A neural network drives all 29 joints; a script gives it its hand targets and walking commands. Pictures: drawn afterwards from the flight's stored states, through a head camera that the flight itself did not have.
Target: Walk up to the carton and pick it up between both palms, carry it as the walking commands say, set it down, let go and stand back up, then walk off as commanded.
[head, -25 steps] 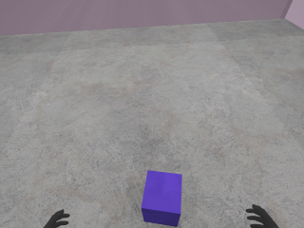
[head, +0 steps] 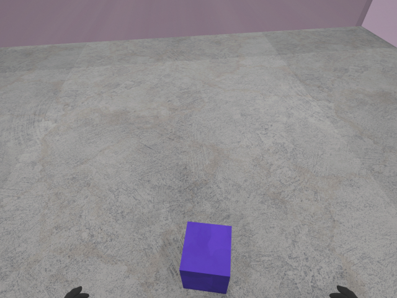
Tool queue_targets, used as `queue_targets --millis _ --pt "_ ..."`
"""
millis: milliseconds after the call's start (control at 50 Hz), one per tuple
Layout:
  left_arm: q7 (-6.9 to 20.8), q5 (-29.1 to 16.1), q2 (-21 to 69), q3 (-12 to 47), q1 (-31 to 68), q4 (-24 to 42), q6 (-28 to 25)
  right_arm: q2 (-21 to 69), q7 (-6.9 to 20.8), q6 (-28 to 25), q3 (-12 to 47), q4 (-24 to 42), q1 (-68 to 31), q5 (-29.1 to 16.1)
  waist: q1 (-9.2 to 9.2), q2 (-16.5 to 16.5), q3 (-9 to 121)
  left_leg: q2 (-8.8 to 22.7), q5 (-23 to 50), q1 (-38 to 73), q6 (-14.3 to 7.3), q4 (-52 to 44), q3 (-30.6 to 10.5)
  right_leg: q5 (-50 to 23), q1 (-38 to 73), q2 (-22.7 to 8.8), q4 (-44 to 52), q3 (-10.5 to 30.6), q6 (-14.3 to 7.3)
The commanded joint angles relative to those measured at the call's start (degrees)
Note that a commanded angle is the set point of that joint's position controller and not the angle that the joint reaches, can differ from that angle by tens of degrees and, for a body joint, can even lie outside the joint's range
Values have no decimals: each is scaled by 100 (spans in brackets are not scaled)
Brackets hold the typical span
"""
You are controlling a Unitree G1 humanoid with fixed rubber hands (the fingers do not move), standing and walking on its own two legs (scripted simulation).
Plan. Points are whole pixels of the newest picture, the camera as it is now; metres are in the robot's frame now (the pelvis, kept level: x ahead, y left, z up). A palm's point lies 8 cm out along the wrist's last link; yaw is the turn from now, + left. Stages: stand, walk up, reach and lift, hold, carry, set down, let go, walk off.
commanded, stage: stand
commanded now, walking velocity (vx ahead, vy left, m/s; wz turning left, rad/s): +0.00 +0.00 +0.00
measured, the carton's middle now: (206, 257) +0.45 -0.01 -0.65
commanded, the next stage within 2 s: walk off in 1.00 s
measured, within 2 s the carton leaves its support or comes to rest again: neither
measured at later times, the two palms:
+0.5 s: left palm out of the picture +0.07 +0.32 -0.09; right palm out of the picture +0.07 -0.29 -0.10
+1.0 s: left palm out of the picture +0.07 +0.32 -0.10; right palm out of the picture +0.06 -0.30 -0.10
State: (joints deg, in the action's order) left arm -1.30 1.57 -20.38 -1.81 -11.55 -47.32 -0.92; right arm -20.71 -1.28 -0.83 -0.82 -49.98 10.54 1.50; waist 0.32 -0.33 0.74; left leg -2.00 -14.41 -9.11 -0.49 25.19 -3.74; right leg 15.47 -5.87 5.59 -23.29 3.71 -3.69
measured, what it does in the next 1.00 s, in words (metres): stands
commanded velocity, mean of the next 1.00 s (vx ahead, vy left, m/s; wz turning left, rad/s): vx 0.00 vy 0.00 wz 0.00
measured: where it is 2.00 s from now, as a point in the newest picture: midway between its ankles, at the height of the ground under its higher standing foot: outside the picture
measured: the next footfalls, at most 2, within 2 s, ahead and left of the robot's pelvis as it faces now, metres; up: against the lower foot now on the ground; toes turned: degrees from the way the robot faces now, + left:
left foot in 1.72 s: -0.03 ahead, +0.18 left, +0.00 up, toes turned +14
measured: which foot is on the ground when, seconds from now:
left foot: down 0.00-1.00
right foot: down 0.00-1.00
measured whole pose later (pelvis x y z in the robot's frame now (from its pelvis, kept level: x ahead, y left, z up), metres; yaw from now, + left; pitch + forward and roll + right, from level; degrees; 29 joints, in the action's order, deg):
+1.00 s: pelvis -0.02 +0.01 +0.01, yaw +0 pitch -2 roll +0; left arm -0.9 0.6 -21.5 0.6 -8.5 -58.1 -1.8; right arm -22.3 -0.6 -1.5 0.7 -61.2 6.8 0.6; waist 0.7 -0.3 -1.0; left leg -2.8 -9.7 -7.7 -1.5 19.5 -3.2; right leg 11.4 -5.0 4.3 -18.7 4.4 -2.5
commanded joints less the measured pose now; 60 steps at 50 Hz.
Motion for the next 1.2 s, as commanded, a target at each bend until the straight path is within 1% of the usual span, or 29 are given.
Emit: queue_targets --millis 0,20,40,60,80,160,200,240,260,280,380,420,440,460,620,720,820,840,860,900,940,960,1020,1040,1080,1120,1140,1160,1180 --pt "5 -11 -965 -210 299 216 -69 -852 -5 -77 -187 295 -409 -57 -27 262 91 697 1104 59 -48 -345 -582 -1569 -89 -1029 524 759 437" --pt "-4 2 -989 -215 113 82 -93 -963 -1 -77 -193 207 -221 -45 -82 191 -138 669 887 -89 -79 -294 -562 -1442 -187 -1070 590 917 453" --pt "-9 -5 -1130 -207 217 71 -122 -811 14 -61 -140 145 -192 -61 63 167 -17 670 725 48 -57 -374 -588 -1215 -243 -1084 685 898 395" --pt "-18 -5 -1078 -222 98 -30 -98 -1012 22 -70 -159 103 -204 -45 -55 91 9 634 629 4 -93 -362 -573 -1036 -142 -1105 805 937 415" --pt "-12 -3 -982 -172 304 -25 -124 -977 -9 -81 -178 61 -440 -58 7 92 -308 729 814 13 -87 -482 -620 -1119 -393 -1125 727 932 281" --pt "27 -56 -1138 -190 338 -171 -107 -837 34 -124 -79 -62 -354 -20 -45 94 -112 743 863 70 -115 -577 -677 -844 -304 -996 717 830 271" --pt "14 -13 -1123 -201 392 -208 -93 -992 -3 -123 -128 -237 -208 -59 30 -198 -59 730 846 128 -133 -601 -681 -716 -311 -1011 653 861 271" --pt "51 -66 -1121 -152 273 -320 -112 -1018 -40 -131 -101 -203 -370 -5 17 -79 -183 776 463 81 -155 -688 -744 -574 -402 -950 776 837 233" --pt "64 -52 -985 -127 364 -320 -104 -1114 -8 -149 -120 -231 -522 -42 -46 -284 -14 853 543 111 -199 -753 -797 -719 -236 -997 757 786 211" --pt "73 -21 -1157 -174 383 -348 -128 -975 -7 -138 -86 -263 -411 -29 -3 31 -47 790 794 9 -188 -716 -743 -792 -75 -1026 653 778 179" --pt "40 -39 -1064 -63 351 -516 -115 -1114 -45 -130 -67 -519 -357 -40 -65 -202 -408 806 1101 41 -191 -706 -737 -956 -438 -1045 762 878 220" --pt "31 -59 -1092 -50 546 -442 -99 -959 -27 -139 -36 -456 -468 -66 91 102 -120 825 1053 218 -175 -701 -710 -962 -434 -1065 626 832 194" --pt "25 -70 -1011 -55 344 -447 -130 -1029 3 -146 -33 -483 -428 -61 -80 271 -44 846 1078 238 -203 -685 -723 -955 -333 -1037 668 737 225" --pt "26 -79 -1072 -34 312 -576 -121 -1018 23 -185 -59 -532 -481 -30 -53 -18 -14 780 944 292 -208 -732 -722 -917 -255 -1040 713 811 222" --pt "21 -95 -1112 -14 330 -681 -98 -1096 10 -170 -25 -701 -526 -69 -11 70 -11 820 1000 326 -155 -799 -712 -883 -309 -1055 687 768 227" --pt "50 -104 -1069 3 470 -704 -144 -1197 20 -135 -31 -787 -583 -91 37 -201 -193 784 737 270 -170 -855 -715 -748 -521 -1044 762 794 247" --pt "26 -88 -1066 32 439 -721 -134 -1105 -5 -170 -38 -779 -678 -90 34 179 158 846 1221 475 -178 -727 -640 -1355 -170 -1115 781 695 235" --pt "9 -73 -1154 35 354 -828 -146 -1243 -12 -142 -60 -856 -580 -116 7 26 25 807 1298 369 -185 -701 -682 -1470 -152 -1147 774 823 267" --pt "-29 -64 -1149 43 461 -771 -185 -1081 20 -137 -32 -775 -581 -131 109 126 -34 836 1313 338 -183 -738 -683 -1590 -173 -1188 685 772 261" --pt "9 -133 -1093 34 356 -837 -141 -1242 30 -122 -17 -914 -542 -87 -35 -29 102 812 1191 325 -198 -766 -643 -1351 -68 -1129 750 820 228" --pt "14 -109 -1176 29 358 -862 -150 -1045 48 -127 -36 -836 -589 -103 15 196 15 805 1078 339 -169 -824 -690 -1213 -146 -1068 781 686 243" --pt "-6 -99 -1221 22 383 -869 -142 -1056 54 -115 -6 -835 -523 -72 35 -54 48 804 1052 375 -176 -801 -593 -1116 -163 -1096 757 743 239" --pt "1 -100 -1221 15 344 -966 -111 -1121 31 -120 -27 -933 -405 -81 50 -69 -217 761 858 193 -168 -805 -585 -1045 -228 -1204 875 886 220" --pt "-15 -96 -1293 32 418 -856 -114 -1049 29 -92 8 -888 -525 -109 15 103 -77 799 961 320 -186 -800 -640 -1141 -217 -1164 915 796 239" --pt "-7 -102 -1283 12 502 -836 -138 -1069 32 -119 25 -854 -610 -113 -64 -155 -153 858 1239 195 -212 -835 -695 -1317 -139 -1170 804 812 166" --pt "11 -104 -1323 43 473 -927 -140 -962 42 -116 54 -859 -578 -123 37 -108 18 807 1149 457 -165 -808 -595 -1366 -168 -1132 806 822 233" --pt "37 -97 -1236 15 399 -948 -137 -1195 7 -141 -7 -931 -520 -82 -89 -34 -78 816 966 282 -205 -823 -578 -1226 -62 -1183 905 862 183" --pt "20 -86 -1200 55 517 -973 -145 -1084 31 -112 72 -1014 -386 -109 53 50 -9 846 1130 339 -206 -948 -705 -1240 -91 -1158 757 804 165" --pt "22 -118 -1046 77 440 -978 -57 -1122 32 -37 89 -1063 -378 -108 -50 -186 -168 806 877 70 -213 -1018 -688 -1087 -94 -1086 847 721 163"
